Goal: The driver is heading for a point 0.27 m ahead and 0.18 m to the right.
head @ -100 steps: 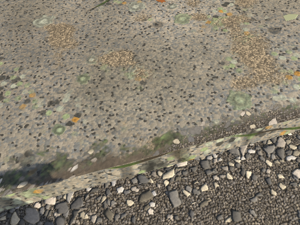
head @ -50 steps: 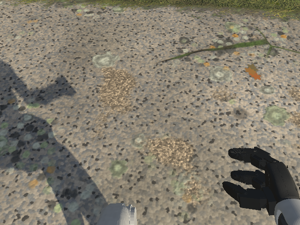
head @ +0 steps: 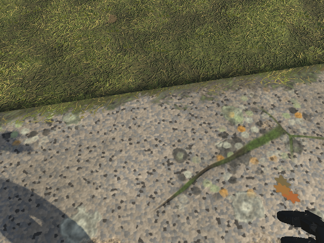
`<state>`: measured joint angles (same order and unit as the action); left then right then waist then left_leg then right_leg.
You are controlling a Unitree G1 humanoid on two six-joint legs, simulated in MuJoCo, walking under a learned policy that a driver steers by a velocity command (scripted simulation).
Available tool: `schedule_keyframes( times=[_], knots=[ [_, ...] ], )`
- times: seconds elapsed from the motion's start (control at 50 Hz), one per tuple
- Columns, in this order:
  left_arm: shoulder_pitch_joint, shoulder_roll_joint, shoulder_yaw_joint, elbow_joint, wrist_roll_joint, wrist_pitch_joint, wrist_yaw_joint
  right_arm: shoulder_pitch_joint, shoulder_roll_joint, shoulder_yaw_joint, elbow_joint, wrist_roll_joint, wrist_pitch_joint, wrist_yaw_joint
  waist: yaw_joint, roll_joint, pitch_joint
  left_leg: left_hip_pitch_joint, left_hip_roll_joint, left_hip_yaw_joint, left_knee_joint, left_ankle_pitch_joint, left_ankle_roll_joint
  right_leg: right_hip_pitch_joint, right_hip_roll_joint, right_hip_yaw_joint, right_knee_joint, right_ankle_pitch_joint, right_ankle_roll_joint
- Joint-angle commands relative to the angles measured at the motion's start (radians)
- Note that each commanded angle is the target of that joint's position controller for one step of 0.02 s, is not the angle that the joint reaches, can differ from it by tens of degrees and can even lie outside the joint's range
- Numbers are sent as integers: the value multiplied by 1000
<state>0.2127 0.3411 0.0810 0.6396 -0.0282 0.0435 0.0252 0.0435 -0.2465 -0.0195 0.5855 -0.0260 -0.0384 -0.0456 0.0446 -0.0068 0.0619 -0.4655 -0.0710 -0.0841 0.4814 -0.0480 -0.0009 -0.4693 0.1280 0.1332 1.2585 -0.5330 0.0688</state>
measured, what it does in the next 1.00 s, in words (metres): steps on the spot, turning right: right foot, then left foot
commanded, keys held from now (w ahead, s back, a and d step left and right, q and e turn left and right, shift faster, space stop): e+shift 0.60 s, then shift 0.40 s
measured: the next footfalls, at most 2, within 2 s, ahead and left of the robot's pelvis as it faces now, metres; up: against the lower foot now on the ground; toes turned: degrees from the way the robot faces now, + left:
right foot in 0.30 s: +0.05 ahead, -0.13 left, +0.00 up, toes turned -20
left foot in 0.72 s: +0.18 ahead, +0.04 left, +0.00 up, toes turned -45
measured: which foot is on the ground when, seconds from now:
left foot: down 0.00-0.32, up 0.34-0.70, down 0.72-1.00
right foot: up 0.00-0.28, down 0.30-0.72, up 0.74-1.00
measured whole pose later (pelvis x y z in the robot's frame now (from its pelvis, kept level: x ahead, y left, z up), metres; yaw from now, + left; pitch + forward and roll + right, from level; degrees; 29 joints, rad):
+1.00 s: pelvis +0.05 -0.01 +0.02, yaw -43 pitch +1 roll +0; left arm 0.19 0.29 0.06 0.63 -0.01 0.05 0.03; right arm 0.16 -0.24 -0.05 0.72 0.00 0.02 -0.02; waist -0.02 -0.02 0.04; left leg -0.27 0.00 -0.04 0.48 -0.23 0.00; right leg -0.35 0.02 0.09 0.79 -0.44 0.09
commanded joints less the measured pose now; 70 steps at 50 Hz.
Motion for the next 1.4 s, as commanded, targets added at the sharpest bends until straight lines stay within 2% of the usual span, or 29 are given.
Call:
schedule_keyframes(
  times=[0.02,0.08,0.16,0.24,0.3,0.32,0.34,0.36,0.38,0.4,0.42,0.46,0.54,0.62,0.7,0.72,0.74,0.76,0.78,0.82,0.94,0.98,1.02,1.06,1.08,1.1,1.12,1.2,1.4],
  knots=[
    [59,104,25,-75,0,22,5,-9,-111,-40,-72,1,20,-11,-16,63,-151,262,294,-243,-149,94,201,-167,-135,-54,60,97,40],
    [35,26,1,-104,7,10,5,45,-140,-62,-23,-8,24,-11,-28,117,-171,250,291,-128,-183,210,235,-126,-163,-101,-62,116,24],
    [1,44,1,-113,9,12,-9,20,-180,-84,4,9,25,-7,-26,135,-210,237,342,-42,-204,109,239,-29,-220,-107,-234,198,-8],
    [-6,73,16,-111,7,23,-26,18,-215,-106,31,22,27,5,-27,171,-193,211,360,53,-189,-27,196,102,-202,-171,-435,216,-53],
    [95,91,46,-68,10,32,-27,57,-172,-104,58,34,34,7,8,97,-188,120,318,157,-13,-224,82,302,-137,-188,-676,267,-129],
    [148,164,70,-64,12,29,-14,97,-125,-95,72,27,45,12,12,-112,-111,-74,218,255,243,-385,-17,384,-263,57,-856,372,-214],
    [111,299,91,-107,33,14,-4,22,-110,-89,-16,-1,40,6,-10,-349,-84,-367,53,175,479,-592,-84,391,-483,512,-952,434,-399],
    [85,248,82,-123,63,-12,-6,-82,-150,-100,-37,0,28,1,40,-231,-108,-368,56,11,620,-554,-54,332,-467,496,-993,368,-419],
    [24,219,70,-124,61,-29,-3,-59,-163,-105,-27,18,25,0,-11,-204,-97,-352,68,-25,636,-442,-27,304,-417,416,-993,329,-360],
    [-41,183,64,-137,39,-33,1,-5,-173,-112,8,18,25,-5,-49,-146,-102,-325,84,-29,625,-354,-26,289,-370,344,-962,330,-301],
    [-81,154,55,-145,21,-28,6,21,-180,-117,25,6,26,-9,-62,-134,-123,-286,82,-22,621,-302,-37,270,-346,295,-930,388,-272],
    [-75,122,42,-147,22,-18,18,26,-151,-112,29,5,21,3,-72,-122,-167,-186,44,-7,642,-248,-57,219,-292,252,-894,497,-264],
    [-32,131,52,-137,12,-8,30,-27,-95,-85,17,24,15,19,-43,-133,-172,-151,-3,-28,399,-230,-72,283,-247,298,-848,526,-255],
    [-38,148,60,-147,14,1,24,-13,-117,-83,28,34,4,38,-32,-186,-196,-36,-16,-46,227,-268,-64,299,-253,393,-817,567,-262],
    [-61,108,41,-144,-1,6,15,61,-133,-90,56,31,-3,52,-55,-180,-197,201,29,-8,-75,-91,-21,247,-200,400,-736,568,-217],
    [-13,71,29,-138,9,6,15,64,-166,-96,50,16,-1,49,-33,-73,-215,309,152,-109,-108,-1,24,173,-142,342,-634,344,-173],
    [59,43,20,-145,16,2,13,17,-248,-108,33,-3,11,44,39,228,-175,367,344,-333,-131,251,162,1,28,157,-448,-28,-103],
    [20,129,44,-146,28,-12,15,53,-217,-107,37,-16,8,44,-12,286,-150,323,468,-508,-174,258,311,-102,22,96,-210,-153,-44],
    [11,184,63,-124,22,-15,15,35,-181,-95,28,-3,7,38,-13,186,-131,295,448,-437,-160,187,311,-112,-23,94,-78,-82,-22],
    [-7,136,53,-94,21,0,18,2,-133,-78,25,25,18,27,-19,111,-99,278,328,-279,-140,90,232,-114,-29,79,-13,22,8],
    [-65,-5,-9,-104,21,-11,5,56,-138,-67,63,22,43,16,-62,200,-144,341,245,-112,-118,164,210,45,-96,-59,-406,53,29],
    [-63,6,-8,-93,14,-14,0,95,-169,-75,78,29,52,19,-84,231,-148,342,263,-129,-108,177,222,124,-101,-102,-568,83,24],
    [-2,9,-3,-55,15,-17,-4,99,-168,-69,87,45,55,20,-50,209,-144,306,258,-121,-69,183,200,253,-88,-131,-820,276,-5],
    [11,58,2,-60,34,-18,0,165,-137,-55,108,40,36,27,-61,105,-159,191,221,-88,-21,55,93,429,-171,-19,-912,482,-70],
    [-12,134,16,-65,51,-13,7,188,-85,-37,94,6,15,38,-115,-124,-177,117,125,22,47,-133,17,445,-295,113,-850,646,-147],
    [-41,47,-6,-62,59,-19,-4,132,-80,-31,91,-2,9,38,-86,-165,-173,199,119,45,10,-246,-29,307,-324,128,-865,544,-209],
    [-64,-6,-20,-67,60,-28,-13,101,-100,-34,96,-3,9,38,-77,-116,-142,233,118,46,3,-179,-49,280,-274,96,-870,422,-189],
    [-20,11,-22,-37,52,-51,-15,110,-109,-38,124,9,23,30,-65,-101,-66,247,116,43,3,-93,-50,222,-213,58,-871,375,-130],
    [5,-16,-28,-1,44,-55,-11,148,-108,-38,209,16,25,16,-62,-17,-63,279,124,42,-9,-48,-61,243,-181,32,-849,458,-129]
  ],
)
